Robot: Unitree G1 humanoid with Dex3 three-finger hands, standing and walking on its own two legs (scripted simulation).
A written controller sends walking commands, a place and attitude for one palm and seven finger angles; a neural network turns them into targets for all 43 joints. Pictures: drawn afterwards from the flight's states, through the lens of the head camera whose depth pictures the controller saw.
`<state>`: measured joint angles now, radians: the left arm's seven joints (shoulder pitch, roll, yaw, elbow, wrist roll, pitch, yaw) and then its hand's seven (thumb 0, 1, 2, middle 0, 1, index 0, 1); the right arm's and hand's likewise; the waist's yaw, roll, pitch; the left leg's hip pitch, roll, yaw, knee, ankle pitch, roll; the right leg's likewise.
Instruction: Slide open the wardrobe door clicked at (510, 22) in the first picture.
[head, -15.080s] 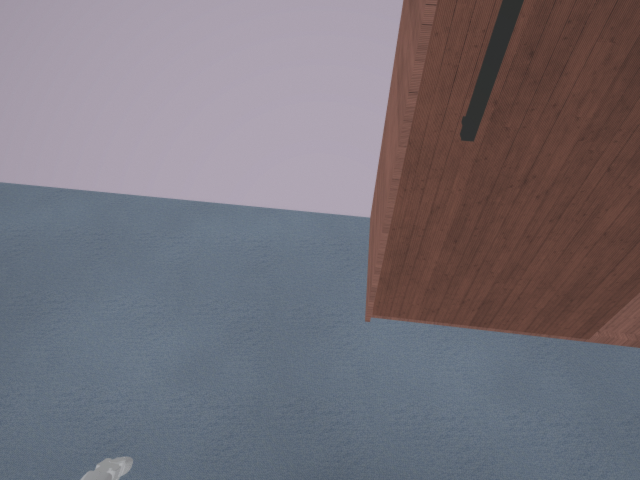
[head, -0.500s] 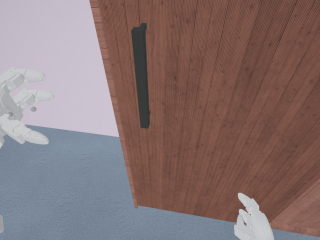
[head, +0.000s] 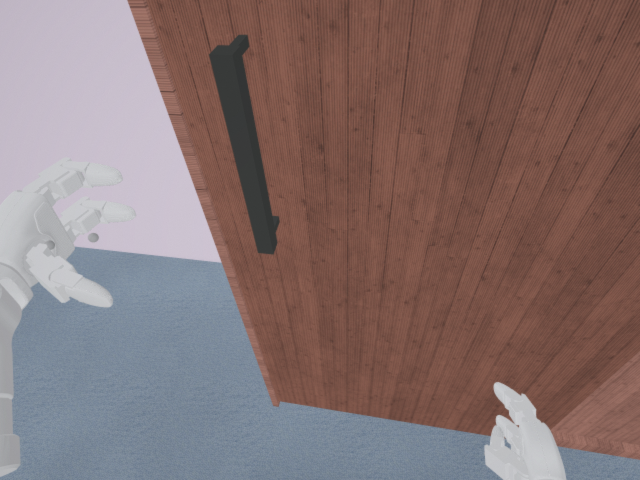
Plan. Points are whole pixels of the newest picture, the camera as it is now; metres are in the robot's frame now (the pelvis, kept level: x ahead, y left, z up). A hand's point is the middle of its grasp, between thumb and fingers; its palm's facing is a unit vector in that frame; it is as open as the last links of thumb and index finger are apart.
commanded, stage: move the hooked fingers beside the handle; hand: left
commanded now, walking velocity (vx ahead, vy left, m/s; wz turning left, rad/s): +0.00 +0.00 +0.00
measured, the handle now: (256, 160) +0.44 +0.13 +0.20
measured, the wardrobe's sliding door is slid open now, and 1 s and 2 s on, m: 0.00 0.00 0.00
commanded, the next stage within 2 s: none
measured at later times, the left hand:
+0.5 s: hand (111, 210) +0.33 +0.27 +0.20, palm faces +0.05 -1.00 -0.07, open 14.0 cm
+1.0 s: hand (163, 190) +0.37 +0.23 +0.20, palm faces -0.03 -1.00 -0.05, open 14.0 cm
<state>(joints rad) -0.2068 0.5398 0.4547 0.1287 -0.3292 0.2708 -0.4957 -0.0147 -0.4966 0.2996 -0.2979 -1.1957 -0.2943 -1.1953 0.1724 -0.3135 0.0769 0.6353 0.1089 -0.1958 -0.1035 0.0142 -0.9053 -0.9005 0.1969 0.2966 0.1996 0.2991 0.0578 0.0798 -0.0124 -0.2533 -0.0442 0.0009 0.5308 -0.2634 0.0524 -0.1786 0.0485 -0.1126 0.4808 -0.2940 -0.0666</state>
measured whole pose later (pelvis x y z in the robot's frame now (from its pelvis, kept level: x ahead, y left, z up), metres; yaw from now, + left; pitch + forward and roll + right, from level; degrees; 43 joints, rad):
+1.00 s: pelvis +0.01 +0.02 +0.00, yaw -1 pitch +0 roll +0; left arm -0.39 0.40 0.32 0.21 -0.28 0.22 -0.30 -0.02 -0.50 0.30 -0.30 -1.20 -0.30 -1.20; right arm 0.22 -0.28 0.07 0.64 0.10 -0.14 -0.10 0.01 -0.91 -0.90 0.20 0.30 0.20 0.30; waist 0.02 0.05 -0.02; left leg -0.22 -0.06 0.03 0.47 -0.25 0.07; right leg -0.17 0.03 -0.08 0.45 -0.29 -0.04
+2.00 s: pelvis +0.00 -0.01 +0.00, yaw -2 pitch -1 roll +0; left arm -0.45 0.40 0.33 0.36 -0.25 0.15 -0.24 -0.02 -0.50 0.30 -0.30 -1.20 -0.30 -1.20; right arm 0.22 -0.28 0.07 0.64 0.10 -0.10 -0.10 0.01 -0.91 -0.90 0.20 0.30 0.20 0.30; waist -0.01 0.04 -0.02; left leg -0.20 -0.03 0.04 0.45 -0.23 0.04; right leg -0.15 0.06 -0.07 0.44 -0.27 -0.08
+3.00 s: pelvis +0.01 +0.01 +0.00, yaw -2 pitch -1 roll +0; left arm -0.42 0.34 0.24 0.28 -0.27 0.25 -0.23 -0.01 -0.50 0.30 -0.30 -1.20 -0.30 -1.20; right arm 0.20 -0.27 0.07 0.63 0.10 -0.08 -0.09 0.01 -0.91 -0.90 0.20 0.30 0.20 0.30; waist 0.00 0.06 -0.04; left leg -0.20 -0.06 0.04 0.45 -0.24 0.07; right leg -0.16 0.03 -0.07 0.45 -0.28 -0.05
